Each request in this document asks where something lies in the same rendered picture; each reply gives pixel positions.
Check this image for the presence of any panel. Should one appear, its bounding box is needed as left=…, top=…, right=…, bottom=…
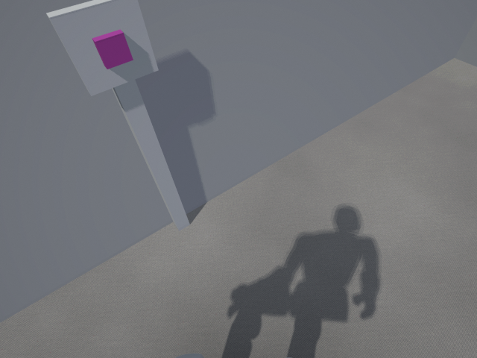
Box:
left=46, top=0, right=190, bottom=231

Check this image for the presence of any button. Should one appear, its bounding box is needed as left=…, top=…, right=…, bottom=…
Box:
left=92, top=30, right=133, bottom=69

